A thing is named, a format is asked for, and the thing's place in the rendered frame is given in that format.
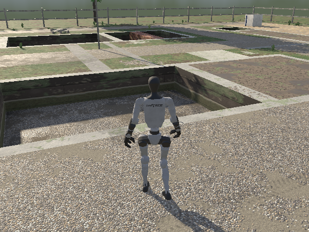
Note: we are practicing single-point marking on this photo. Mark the left robot hand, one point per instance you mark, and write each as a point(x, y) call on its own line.
point(127, 140)

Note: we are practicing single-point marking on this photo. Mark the robot left upper arm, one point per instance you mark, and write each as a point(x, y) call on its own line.
point(136, 110)

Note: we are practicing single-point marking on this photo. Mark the robot left foot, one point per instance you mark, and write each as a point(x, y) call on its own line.
point(145, 188)

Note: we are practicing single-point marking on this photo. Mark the humanoid robot torso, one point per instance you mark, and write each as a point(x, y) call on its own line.
point(154, 116)

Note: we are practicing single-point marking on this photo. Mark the right robot hand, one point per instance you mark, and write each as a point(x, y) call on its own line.
point(174, 131)

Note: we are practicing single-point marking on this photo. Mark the right robot forearm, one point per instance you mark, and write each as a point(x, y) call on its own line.
point(177, 125)

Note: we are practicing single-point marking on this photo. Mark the left robot forearm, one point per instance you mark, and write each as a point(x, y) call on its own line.
point(130, 129)

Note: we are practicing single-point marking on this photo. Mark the robot right upper arm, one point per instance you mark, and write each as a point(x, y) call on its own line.
point(171, 108)

